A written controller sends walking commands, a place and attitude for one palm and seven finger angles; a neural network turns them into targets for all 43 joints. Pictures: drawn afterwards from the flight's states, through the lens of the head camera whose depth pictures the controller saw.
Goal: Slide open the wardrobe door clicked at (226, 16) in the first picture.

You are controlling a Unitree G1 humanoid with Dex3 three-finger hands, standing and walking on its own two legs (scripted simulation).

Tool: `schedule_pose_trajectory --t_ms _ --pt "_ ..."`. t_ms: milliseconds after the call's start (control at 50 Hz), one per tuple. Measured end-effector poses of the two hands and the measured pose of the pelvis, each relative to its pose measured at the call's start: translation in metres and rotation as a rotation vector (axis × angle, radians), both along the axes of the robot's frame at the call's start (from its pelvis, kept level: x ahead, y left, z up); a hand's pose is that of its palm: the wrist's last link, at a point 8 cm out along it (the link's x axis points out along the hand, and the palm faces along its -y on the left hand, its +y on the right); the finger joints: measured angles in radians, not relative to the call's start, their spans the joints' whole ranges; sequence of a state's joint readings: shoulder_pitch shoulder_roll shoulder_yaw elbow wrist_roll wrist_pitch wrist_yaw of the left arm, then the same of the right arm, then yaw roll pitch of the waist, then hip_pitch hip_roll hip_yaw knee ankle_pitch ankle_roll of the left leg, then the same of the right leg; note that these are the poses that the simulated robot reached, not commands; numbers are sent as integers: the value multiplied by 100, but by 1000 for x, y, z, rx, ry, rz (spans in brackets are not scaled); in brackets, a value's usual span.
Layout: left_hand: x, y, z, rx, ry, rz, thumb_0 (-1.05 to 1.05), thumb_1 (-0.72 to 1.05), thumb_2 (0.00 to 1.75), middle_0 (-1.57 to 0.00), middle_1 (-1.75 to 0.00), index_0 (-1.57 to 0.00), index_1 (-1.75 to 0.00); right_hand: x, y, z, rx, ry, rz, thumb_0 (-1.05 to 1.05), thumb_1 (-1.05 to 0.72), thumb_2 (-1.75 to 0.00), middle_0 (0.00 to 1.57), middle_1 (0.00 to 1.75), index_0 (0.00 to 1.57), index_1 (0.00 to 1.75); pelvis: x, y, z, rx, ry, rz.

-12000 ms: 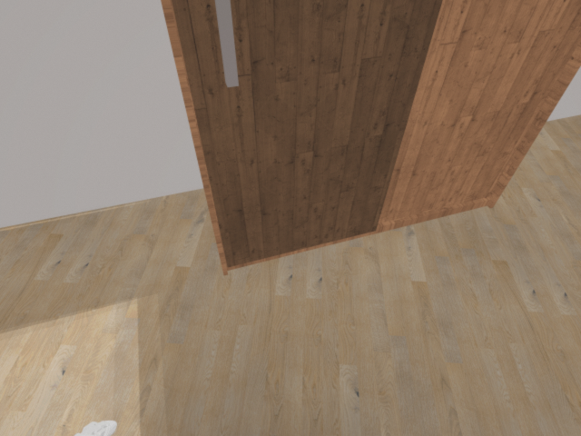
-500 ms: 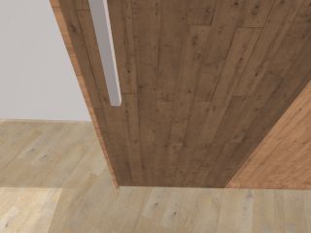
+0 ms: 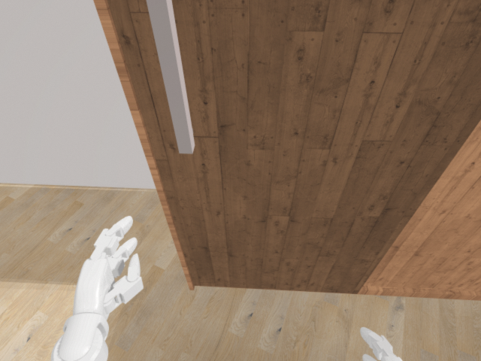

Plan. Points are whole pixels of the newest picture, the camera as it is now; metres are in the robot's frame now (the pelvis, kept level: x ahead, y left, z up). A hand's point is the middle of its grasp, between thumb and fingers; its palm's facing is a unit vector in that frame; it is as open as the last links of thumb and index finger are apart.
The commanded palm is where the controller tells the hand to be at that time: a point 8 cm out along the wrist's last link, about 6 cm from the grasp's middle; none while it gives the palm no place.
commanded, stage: raise the hand with hooked fingers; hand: left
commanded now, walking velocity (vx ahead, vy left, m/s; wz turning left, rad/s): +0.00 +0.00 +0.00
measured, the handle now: (176, 72) +0.52 +0.13 +0.24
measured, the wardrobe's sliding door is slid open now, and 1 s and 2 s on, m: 0.00 0.00 0.00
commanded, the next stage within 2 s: move the hooked fingers beside the handle in 1.88 s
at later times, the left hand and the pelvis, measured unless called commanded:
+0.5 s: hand (118, 282) +0.22 +0.19 +0.08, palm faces -0.08 -0.99 -0.12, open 10.4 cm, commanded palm +0.18 +0.25 +0.08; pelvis -0.02 -0.03 -0.02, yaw +1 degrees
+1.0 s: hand (28, 229) +0.23 +0.26 +0.19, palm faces +0.07 -0.99 -0.11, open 13.3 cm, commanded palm +0.20 +0.31 +0.18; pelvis -0.01 +0.01 +0.01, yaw +0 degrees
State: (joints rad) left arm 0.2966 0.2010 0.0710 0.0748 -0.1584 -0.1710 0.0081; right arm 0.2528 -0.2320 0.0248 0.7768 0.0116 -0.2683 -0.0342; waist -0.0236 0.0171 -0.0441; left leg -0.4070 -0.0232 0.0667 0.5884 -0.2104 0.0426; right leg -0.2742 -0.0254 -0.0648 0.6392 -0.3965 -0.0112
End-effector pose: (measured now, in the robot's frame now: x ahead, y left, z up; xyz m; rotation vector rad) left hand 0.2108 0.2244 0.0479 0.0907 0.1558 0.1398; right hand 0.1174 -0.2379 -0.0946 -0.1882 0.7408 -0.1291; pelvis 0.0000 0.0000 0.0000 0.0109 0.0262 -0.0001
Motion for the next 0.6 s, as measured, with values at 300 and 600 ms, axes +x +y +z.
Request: schedule_pose_trajectory --t_ms 300,600 --pt "-93 27 -25 -33 -116 42 1 49 72 -23 -56 -23 -57 62 -37 27 -111 -264 106 1 -91 -90 20 30 20 30 -25 -33 -36 -41 29 25" --pt "7 41 50 -32 -127 -143 0 14 57 -26 -79 -26 -79 21 -13 6 11 -144 27 1 -90 -90 21 31 20 30 -4 -26 -11 -18 15 -19"
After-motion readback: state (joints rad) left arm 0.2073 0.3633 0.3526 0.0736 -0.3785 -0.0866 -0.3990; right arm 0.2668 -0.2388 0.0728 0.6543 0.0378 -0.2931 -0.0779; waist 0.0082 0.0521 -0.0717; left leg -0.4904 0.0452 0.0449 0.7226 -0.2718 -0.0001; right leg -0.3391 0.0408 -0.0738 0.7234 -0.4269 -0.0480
